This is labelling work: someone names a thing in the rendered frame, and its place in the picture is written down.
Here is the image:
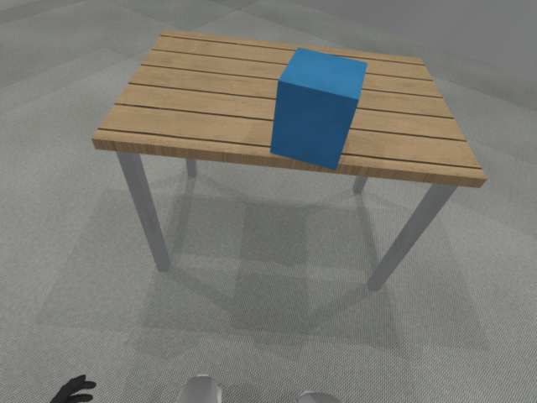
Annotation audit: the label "robot left thigh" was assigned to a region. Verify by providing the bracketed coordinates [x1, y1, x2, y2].
[175, 376, 222, 403]

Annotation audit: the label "carton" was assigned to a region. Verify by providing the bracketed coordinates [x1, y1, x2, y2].
[270, 47, 368, 170]

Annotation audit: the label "table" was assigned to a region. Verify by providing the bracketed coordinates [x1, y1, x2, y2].
[91, 29, 487, 291]

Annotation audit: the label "left robot hand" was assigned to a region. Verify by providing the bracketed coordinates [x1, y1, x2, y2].
[50, 374, 96, 403]

